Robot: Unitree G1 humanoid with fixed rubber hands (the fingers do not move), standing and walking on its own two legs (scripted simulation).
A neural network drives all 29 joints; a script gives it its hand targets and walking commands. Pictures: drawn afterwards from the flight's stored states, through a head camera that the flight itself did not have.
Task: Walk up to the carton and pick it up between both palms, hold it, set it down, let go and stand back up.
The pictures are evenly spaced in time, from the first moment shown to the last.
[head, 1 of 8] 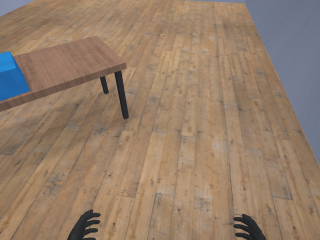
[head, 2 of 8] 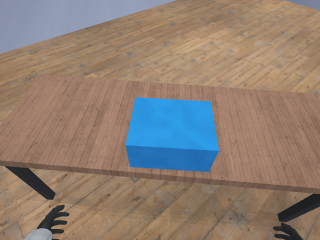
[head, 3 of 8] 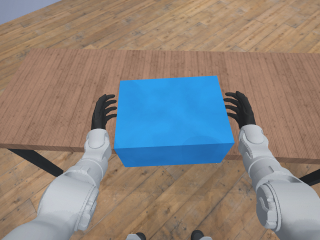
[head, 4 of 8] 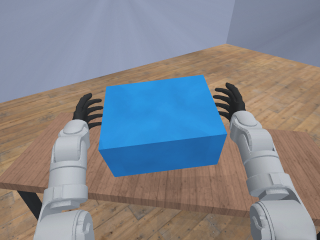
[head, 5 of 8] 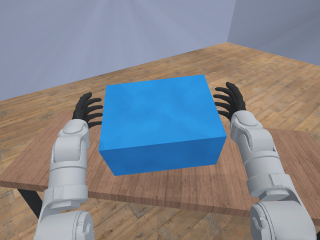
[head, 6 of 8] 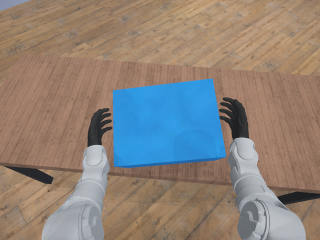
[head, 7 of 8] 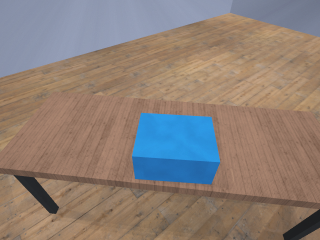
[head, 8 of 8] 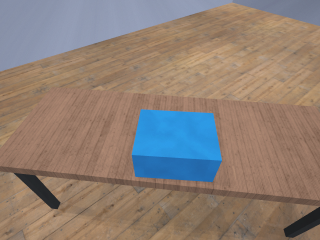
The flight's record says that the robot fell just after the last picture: no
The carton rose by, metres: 0.31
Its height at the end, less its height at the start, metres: +0.00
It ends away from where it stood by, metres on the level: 0.00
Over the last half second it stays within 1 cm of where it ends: yes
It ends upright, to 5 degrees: yes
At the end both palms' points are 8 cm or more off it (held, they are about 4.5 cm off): yes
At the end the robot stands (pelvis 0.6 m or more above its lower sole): yes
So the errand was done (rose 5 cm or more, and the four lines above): yes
